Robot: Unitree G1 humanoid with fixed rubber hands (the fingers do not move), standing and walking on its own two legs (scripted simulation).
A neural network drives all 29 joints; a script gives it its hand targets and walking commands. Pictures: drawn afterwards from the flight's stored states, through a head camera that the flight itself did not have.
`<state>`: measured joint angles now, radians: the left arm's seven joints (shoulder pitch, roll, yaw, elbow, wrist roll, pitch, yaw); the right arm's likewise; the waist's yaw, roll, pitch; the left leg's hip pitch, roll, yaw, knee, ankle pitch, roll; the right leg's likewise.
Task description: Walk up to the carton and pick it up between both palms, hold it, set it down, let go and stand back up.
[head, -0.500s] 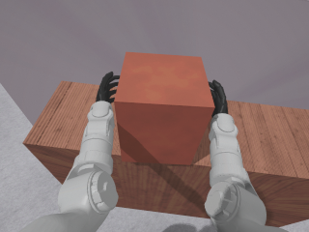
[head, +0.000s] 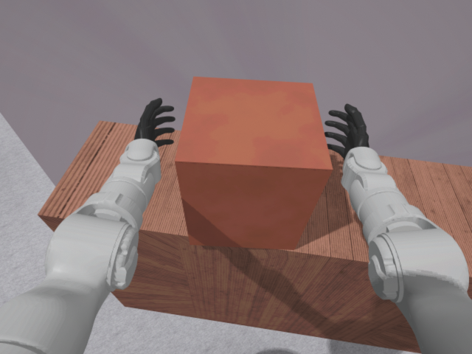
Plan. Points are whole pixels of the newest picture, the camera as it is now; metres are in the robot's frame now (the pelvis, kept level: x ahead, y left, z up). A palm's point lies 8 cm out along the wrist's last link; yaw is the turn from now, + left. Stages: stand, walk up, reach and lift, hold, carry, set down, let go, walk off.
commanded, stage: set down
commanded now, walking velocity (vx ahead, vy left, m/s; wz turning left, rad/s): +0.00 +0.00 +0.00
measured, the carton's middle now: (247, 169) +0.44 +0.01 +0.06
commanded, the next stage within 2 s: none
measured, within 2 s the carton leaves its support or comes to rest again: neither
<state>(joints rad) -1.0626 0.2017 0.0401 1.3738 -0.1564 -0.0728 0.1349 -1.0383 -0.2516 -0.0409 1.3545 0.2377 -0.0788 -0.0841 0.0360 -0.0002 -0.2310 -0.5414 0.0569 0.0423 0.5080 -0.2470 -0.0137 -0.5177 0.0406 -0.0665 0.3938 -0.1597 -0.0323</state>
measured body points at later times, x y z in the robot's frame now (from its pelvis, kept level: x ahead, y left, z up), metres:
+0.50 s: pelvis -0.03 -0.02 +0.00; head +0.01 +0.00 +0.45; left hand +0.45 +0.19 +0.19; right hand +0.46 -0.18 +0.19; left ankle -0.02 +0.12 -0.74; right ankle +0.00 -0.10 -0.74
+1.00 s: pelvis -0.01 -0.01 +0.01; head +0.00 +0.00 +0.46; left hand +0.46 +0.21 +0.26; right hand +0.46 -0.20 +0.26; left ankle -0.02 +0.12 -0.74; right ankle +0.00 -0.10 -0.74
